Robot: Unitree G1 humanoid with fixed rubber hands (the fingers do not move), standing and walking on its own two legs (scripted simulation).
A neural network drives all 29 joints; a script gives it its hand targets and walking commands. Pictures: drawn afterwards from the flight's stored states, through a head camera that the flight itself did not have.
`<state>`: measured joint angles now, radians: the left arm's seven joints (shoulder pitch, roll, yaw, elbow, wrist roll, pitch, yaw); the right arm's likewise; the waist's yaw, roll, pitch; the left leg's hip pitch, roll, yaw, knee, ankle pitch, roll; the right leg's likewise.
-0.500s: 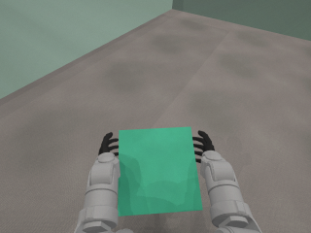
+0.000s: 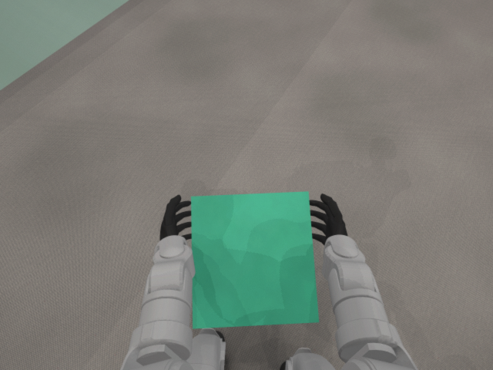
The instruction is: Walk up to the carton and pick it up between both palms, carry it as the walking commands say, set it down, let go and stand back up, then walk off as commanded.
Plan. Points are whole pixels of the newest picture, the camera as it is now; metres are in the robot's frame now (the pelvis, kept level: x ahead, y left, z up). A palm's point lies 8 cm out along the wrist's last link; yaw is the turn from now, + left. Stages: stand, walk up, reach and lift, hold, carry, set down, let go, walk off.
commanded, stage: set down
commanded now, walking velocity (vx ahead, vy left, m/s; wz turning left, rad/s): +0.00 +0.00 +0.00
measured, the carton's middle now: (251, 252) +0.33 +0.03 -0.15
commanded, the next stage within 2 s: none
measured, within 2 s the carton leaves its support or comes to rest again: neither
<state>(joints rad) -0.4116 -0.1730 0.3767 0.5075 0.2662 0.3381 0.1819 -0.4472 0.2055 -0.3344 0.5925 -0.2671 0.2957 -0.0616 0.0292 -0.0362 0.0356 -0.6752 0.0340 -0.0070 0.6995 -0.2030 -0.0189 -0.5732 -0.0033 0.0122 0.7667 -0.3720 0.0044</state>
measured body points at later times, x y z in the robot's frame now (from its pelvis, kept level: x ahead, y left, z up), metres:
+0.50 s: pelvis -0.01 +0.01 -0.04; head +0.22 +0.02 +0.35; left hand +0.34 +0.15 -0.16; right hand +0.35 -0.13 -0.16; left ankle +0.08 +0.14 -0.71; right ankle +0.00 -0.13 -0.71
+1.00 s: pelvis -0.06 +0.02 -0.10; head +0.24 +0.05 +0.23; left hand +0.34 +0.17 -0.25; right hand +0.36 -0.12 -0.24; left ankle +0.08 +0.14 -0.71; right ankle +0.00 -0.13 -0.71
